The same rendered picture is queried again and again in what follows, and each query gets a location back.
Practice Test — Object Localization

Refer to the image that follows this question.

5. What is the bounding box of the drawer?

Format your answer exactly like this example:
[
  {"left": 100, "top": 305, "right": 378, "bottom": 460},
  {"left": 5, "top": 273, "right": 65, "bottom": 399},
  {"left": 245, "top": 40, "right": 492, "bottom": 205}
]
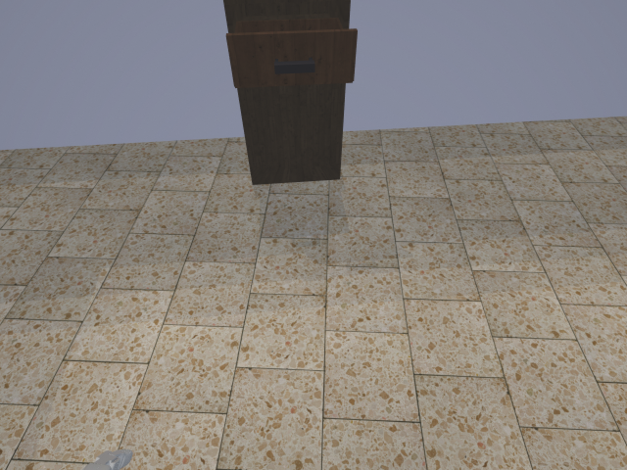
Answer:
[{"left": 226, "top": 18, "right": 358, "bottom": 88}]

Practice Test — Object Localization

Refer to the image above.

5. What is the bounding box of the left robot hand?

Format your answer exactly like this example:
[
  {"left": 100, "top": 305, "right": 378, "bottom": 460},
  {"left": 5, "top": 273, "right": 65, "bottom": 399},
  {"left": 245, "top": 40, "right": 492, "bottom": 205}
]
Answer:
[{"left": 82, "top": 449, "right": 133, "bottom": 470}]

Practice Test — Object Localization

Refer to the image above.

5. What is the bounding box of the handle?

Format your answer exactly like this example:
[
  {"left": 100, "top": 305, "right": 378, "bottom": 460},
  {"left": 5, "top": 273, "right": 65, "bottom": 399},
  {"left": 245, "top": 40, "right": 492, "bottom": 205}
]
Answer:
[{"left": 274, "top": 58, "right": 315, "bottom": 74}]

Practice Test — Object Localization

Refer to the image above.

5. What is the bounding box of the cabinet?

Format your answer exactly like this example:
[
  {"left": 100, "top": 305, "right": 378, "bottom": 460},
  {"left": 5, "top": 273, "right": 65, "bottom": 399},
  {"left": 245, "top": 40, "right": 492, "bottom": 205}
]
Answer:
[{"left": 223, "top": 0, "right": 351, "bottom": 185}]

